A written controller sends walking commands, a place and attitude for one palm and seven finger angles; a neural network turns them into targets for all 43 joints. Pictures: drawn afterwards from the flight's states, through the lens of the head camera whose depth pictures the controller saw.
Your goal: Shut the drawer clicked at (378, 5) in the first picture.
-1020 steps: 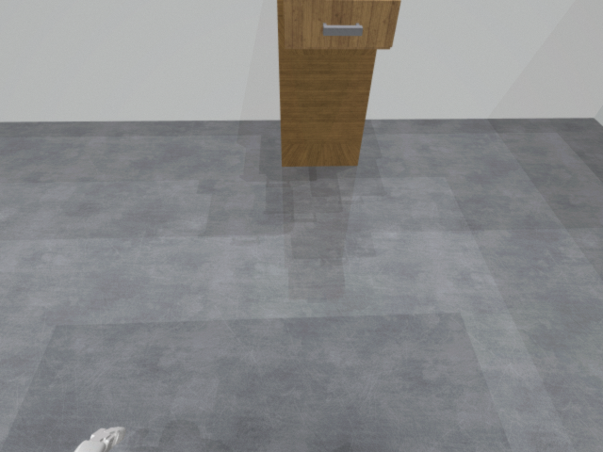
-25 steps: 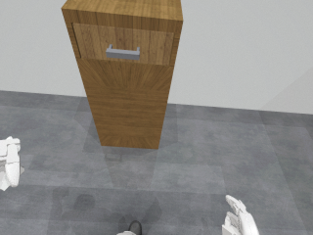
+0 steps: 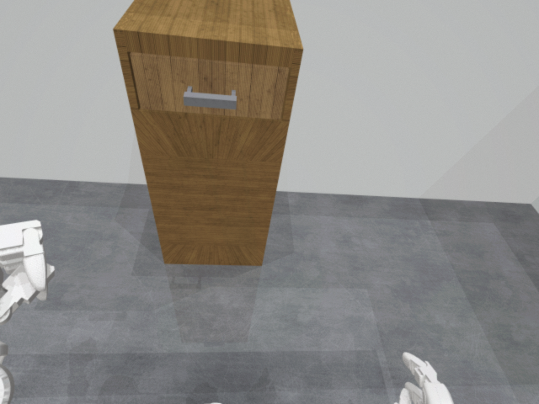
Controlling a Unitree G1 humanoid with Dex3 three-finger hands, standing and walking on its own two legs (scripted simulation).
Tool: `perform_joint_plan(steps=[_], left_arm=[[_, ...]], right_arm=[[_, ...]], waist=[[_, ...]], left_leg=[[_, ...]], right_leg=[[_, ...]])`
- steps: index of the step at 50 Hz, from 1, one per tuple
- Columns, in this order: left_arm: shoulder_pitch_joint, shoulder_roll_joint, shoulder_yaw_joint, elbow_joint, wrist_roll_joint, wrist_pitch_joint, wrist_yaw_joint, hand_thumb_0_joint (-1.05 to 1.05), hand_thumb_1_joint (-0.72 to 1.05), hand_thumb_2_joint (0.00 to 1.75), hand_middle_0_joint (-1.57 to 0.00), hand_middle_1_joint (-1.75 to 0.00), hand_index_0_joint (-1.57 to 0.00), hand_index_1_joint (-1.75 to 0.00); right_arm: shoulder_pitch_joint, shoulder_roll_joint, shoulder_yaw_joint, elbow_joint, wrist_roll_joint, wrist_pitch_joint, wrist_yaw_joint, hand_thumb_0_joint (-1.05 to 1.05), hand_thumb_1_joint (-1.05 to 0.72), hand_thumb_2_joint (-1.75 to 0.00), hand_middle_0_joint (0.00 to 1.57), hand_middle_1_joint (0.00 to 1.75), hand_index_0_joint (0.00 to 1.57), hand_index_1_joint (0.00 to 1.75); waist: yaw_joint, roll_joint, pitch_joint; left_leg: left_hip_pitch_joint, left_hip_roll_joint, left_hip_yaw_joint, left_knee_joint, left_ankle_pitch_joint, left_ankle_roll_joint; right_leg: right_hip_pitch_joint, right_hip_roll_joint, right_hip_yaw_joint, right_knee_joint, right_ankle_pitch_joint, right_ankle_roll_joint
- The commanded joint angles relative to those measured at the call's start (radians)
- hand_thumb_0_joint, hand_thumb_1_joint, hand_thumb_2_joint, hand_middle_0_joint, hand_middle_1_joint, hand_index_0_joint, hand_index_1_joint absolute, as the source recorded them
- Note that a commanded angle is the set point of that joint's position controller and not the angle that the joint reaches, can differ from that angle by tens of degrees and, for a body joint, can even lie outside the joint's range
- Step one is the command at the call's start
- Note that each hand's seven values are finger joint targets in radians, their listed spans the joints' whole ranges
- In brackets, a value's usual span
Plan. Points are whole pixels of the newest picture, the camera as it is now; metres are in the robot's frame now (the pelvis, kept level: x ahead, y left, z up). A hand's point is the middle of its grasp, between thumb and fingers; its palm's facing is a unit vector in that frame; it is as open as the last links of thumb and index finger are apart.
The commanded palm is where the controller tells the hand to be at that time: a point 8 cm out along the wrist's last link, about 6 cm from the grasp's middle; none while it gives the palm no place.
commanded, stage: stop stepping back and stand still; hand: left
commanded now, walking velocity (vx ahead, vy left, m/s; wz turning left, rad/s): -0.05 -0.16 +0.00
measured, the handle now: (211, 96) +0.76 +0.18 +0.06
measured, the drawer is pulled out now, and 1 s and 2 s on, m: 0.00 0.00 0.00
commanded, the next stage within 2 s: let the arm hang, fingers relaxed in 0.70 s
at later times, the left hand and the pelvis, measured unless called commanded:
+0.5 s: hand out of the picture +0.17 +0.28 +0.16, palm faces +0.42 -0.86 -0.30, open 3.3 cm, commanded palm +0.11 +0.32 +0.19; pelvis -0.02 +0.04 +0.01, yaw +0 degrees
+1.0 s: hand out of the picture +0.10 +0.25 -0.10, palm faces +0.08 -0.95 -0.31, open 3.1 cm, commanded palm none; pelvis -0.03 +0.03 +0.00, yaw +3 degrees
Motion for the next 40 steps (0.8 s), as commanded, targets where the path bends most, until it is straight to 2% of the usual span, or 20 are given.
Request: perform_joint_plan(steps=[1, 3, 6, 8, 9, 10, 12, 13, 14, 15, 17, 19, 21, 22, 25, 27, 31, 36, 39, 40], left_arm=[[0.142, 0.21, 0.121, -0.483, -0.007, -0.121, 0.02, 0.0, 0.9, 0.9, -1.4, -1.6, -1.4, -1.6], [0.271, 0.188, 0.127, -0.45, -0.006, -0.096, 0.018, 0.0, 0.9, 0.9, -1.4, -1.6, -1.4, -1.6], [0.357, 0.155, 0.118, -0.333, -0.014, -0.06, 0.018, 0.0, 0.9, 0.9, -1.4, -1.6, -1.4, -1.6], [0.308, 0.16, 0.115, -0.273, -0.018, -0.039, 0.021, 0.0, 0.9, 0.9, -1.4, -1.6, -1.4, -1.6], [0.287, 0.167, 0.116, -0.239, -0.017, -0.029, 0.021, 0.0, 0.9, 0.9, -1.4, -1.6, -1.4, -1.6], [0.266, 0.175, 0.113, -0.22, -0.016, -0.017, 0.021, 0.0, 0.9, 0.9, -1.4, -1.6, -1.4, -1.6], [0.172, 0.191, 0.102, -0.221, -0.024, -0.01, 0.018, 0.0, 0.9, 0.9, -1.4, -1.6, -1.4, -1.6], [0.103, 0.205, 0.105, -0.243, -0.025, -0.01, 0.019, 0.0, 0.9, 0.9, -1.4, -1.6, -1.4, -1.6], [0.039, 0.228, 0.121, -0.265, -0.015, -0.018, 0.021, 0.0, 0.9, 0.9, -1.4, -1.6, -1.4, -1.6], [-0.003, 0.188, 0.08, -0.281, -0.003, -0.016, 0.018, 0.0, 0.9, 0.9, -1.4, -1.6, -1.4, -1.6], [0.009, 0.121, 0.022, -0.215, 0.006, -0.007, 0.018, 0.0, 0.9, 0.9, -1.4, -1.6, -1.4, -1.6], [-0.038, 0.121, 0.002, -0.271, 0.02, -0.024, 0.026, 0.0, 0.9, 0.9, -1.4, -1.6, -1.4, -1.6], [-0.065, 0.149, 0.012, -0.369, 0.034, -0.051, 0.03, 0.0, 0.9, 0.9, -1.4, -1.6, -1.4, -1.6], [-0.06, 0.17, 0.032, -0.399, 0.041, -0.067, 0.034, 0.0, 0.9, 0.9, -1.4, -1.6, -1.4, -1.6], [0.029, 0.226, 0.115, -0.379, 0.039, -0.072, 0.037, 0.0, 0.9, 0.9, -1.4, -1.6, -1.4, -1.6], [0.123, 0.193, 0.11, -0.36, 0.028, -0.076, 0.038, 0.0, 0.9, 0.9, -1.4, -1.6, -1.4, -1.6], [0.256, 0.15, 0.102, -0.262, 0.016, -0.075, 0.025, 0.0, 0.9, 0.9, -1.4, -1.6, -1.4, -1.6], [0.22, 0.158, 0.109, -0.208, -0.003, -0.075, 0.018, 0.0, 0.9, 0.9, -1.4, -1.6, -1.4, -1.6], [0.188, 0.149, 0.085, -0.231, -0.001, -0.075, 0.019, 0.0, 0.9, 0.9, -1.4, -1.6, -1.4, -1.6], [0.016, 0.017, -0.308, 0.58, 0.074, 0.029, -0.107, 0.0, 0.9, 0.9, -1.4, -1.6, -1.4, -1.6]], right_arm=[[-0.086, -0.12, -0.052, -0.213, -0.013, -0.105, 0.035, 0.0, -0.9, -0.9, 0.2, 0.3, 0.2, 0.3], [-0.09, -0.115, -0.053, -0.223, -0.016, -0.091, 0.047, 0.0, -0.9, -0.9, 0.2, 0.3, 0.2, 0.3], [-0.087, -0.116, -0.052, -0.22, -0.026, -0.048, 0.043, 0.0, -0.9, -0.9, 0.2, 0.3, 0.2, 0.3], [-0.114, -0.117, -0.054, -0.221, -0.026, -0.016, 0.026, 0.0, -0.9, -0.9, 0.2, 0.3, 0.2, 0.3], [-0.119, -0.112, -0.053, -0.215, -0.026, 0.001, 0.016, 0.0, -0.9, -0.9, 0.2, 0.3, 0.2, 0.3], [-0.111, -0.103, -0.05, -0.211, -0.021, 0.014, 0.008, 0.0, -0.9, -0.9, 0.2, 0.3, 0.2, 0.3], [-0.105, -0.102, -0.05, -0.186, -0.014, 0.037, -0.003, 0.0, -0.9, -0.9, 0.2, 0.3, 0.2, 0.3], [-0.12, -0.102, -0.047, -0.172, -0.018, 0.039, -0.006, 0.0, -0.9, -0.9, 0.2, 0.3, 0.2, 0.3], [-0.126, -0.102, -0.044, -0.167, -0.021, 0.029, -0.002, 0.0, -0.9, -0.9, 0.2, 0.3, 0.2, 0.3], [-0.128, -0.101, -0.041, -0.169, -0.005, 0.015, 0.001, 0.0, -0.9, -0.9, 0.2, 0.3, 0.2, 0.3], [-0.12, -0.12, -0.053, -0.158, 0.002, -0.005, -0.006, 0.0, -0.9, -0.9, 0.2, 0.3, 0.2, 0.3], [-0.136, -0.132, -0.044, -0.147, 0.003, -0.026, -0.016, 0.0, -0.9, -0.9, 0.2, 0.3, 0.2, 0.3], [-0.14, -0.147, -0.036, -0.174, 0.001, -0.053, -0.016, 0.0, -0.9, -0.9, 0.2, 0.3, 0.2, 0.3], [-0.131, -0.136, -0.033, -0.184, -0.001, -0.065, -0.01, 0.0, -0.9, -0.9, 0.2, 0.3, 0.2, 0.3], [-0.112, -0.1, -0.032, -0.176, -0.018, -0.081, 0.001, 0.0, -0.9, -0.9, 0.2, 0.3, 0.2, 0.3], [-0.099, -0.1, -0.034, -0.186, -0.012, -0.083, 0.012, 0.0, -0.9, -0.9, 0.2, 0.3, 0.2, 0.3], [-0.101, -0.104, -0.037, -0.199, -0.003, -0.055, 0.021, 0.0, -0.9, -0.9, 0.2, 0.3, 0.2, 0.3], [-0.109, -0.119, -0.051, -0.182, 0.001, -0.036, 0.012, 0.0, -0.9, -0.9, 0.2, 0.3, 0.2, 0.3], [-0.12, -0.12, -0.047, -0.179, 0.003, -0.033, 0.003, 0.0, -0.9, -0.9, 0.2, 0.3, 0.2, 0.3], [-0.146, -0.245, -0.096, 0.071, 0.018, -0.117, 0.094, 0.0, -0.9, -0.9, 0.2, 0.3, 0.2, 0.3]], waist=[[0.038, 0.216, -0.252], [0.034, 0.283, -0.251], [0.018, 0.334, -0.184], [0.017, 0.311, -0.114], [0.018, 0.242, -0.091], [0.011, 0.122, -0.081], [0.0, -0.122, -0.064], [0.002, -0.146, -0.034], [0.005, -0.15, -0.051], [-0.006, -0.176, -0.07], [-0.012, -0.116, -0.013], [-0.015, 0.106, 0.023], [0.012, 0.386, 0.034], [0.026, 0.382, 0.003], [0.027, 0.281, -0.002], [0.027, 0.178, -0.06], [0.01, 0.179, -0.084], [0.005, 0.048, -0.104], [0.007, 0.047, -0.104], [-0.036, 0.058, -0.063]], left_leg=[[0.308, 0.27, -0.388, -0.448, -0.293, -0.067], [0.258, 0.225, -0.262, -0.468, -0.307, -0.086], [0.14, 0.182, -0.169, -0.514, -0.366, -0.158], [0.03, 0.174, -0.132, -0.502, -0.417, -0.17], [-0.01, 0.154, -0.107, -0.451, -0.412, -0.163], [0.029, 0.112, -0.064, -0.329, -0.345, -0.145], [0.16, 0.039, -0.039, 0.143, -0.19, -0.102], [0.1, 0.04, -0.047, 0.268, -0.163, -0.099], [0.057, 0.064, -0.064, 0.324, -0.172, -0.096], [0.023, 0.059, -0.077, 0.308, -0.173, -0.087], [0.141, 0.086, -0.068, 0.133, -0.184, -0.066], [0.218, 0.087, -0.064, -0.099, -0.137, -0.057], [0.189, 0.218, -0.289, -0.289, -0.12, -0.011], [0.181, 0.257, -0.341, -0.304, -0.066, 0.012], [0.033, 0.287, -0.432, -0.458, -0.34, 0.013], [0.094, 0.264, -0.343, -0.407, -0.238, 0.011], [0.034, 0.157, -0.182, -0.336, -0.239, -0.065], [0.152, 0.126, -0.147, -0.24, -0.136, -0.071], [0.197, 0.13, -0.154, -0.238, -0.1, -0.058], [0.161, 0.154, -0.171, -0.016, 0.241, -0.055]], right_leg=[[-0.108, 0.02, -0.003, 0.044, 0.022, -0.014], [-0.056, 0.041, -0.069, -0.029, 0.039, -0.008], [0.023, 0.087, -0.155, -0.141, 0.006, -0.018], [0.093, 0.093, -0.175, -0.244, 0.0, -0.033], [0.129, 0.076, -0.16, -0.325, 0.014, -0.043], [0.081, 0.031, -0.121, -0.432, 0.039, -0.055], [-0.243, -0.234, 0.16, -0.612, -0.032, -0.138], [-0.284, -0.316, 0.216, -0.638, -0.03, -0.182], [-0.251, -0.329, 0.197, -0.613, -0.041, -0.197], [-0.19, -0.297, 0.187, -0.579, -0.042, -0.186], [-0.263, -0.245, 0.075, -0.512, -0.061, -0.137], [-0.251, -0.165, 0.002, -0.377, 0.022, -0.091], [-0.226, -0.036, -0.076, -0.177, 0.106, -0.008], [-0.187, -0.014, -0.071, -0.132, 0.14, 0.004], [-0.099, -0.018, -0.024, 0.02, 0.055, 0.002], [-0.056, -0.02, -0.043, -0.099, 0.093, 0.002], [0.102, -0.019, -0.078, -0.369, 0.203, -0.015], [-0.009, -0.074, -0.008, -0.425, 0.185, -0.032], [-0.041, -0.071, 0.0, -0.422, 0.216, -0.026], [-0.187, -0.122, -0.067, -0.256, 0.423, -0.04]])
